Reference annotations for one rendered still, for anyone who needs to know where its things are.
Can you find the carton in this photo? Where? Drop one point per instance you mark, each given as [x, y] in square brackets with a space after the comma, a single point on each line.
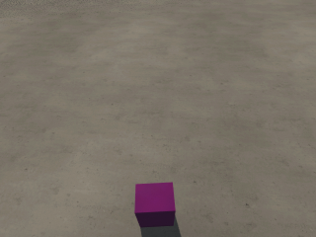
[155, 204]

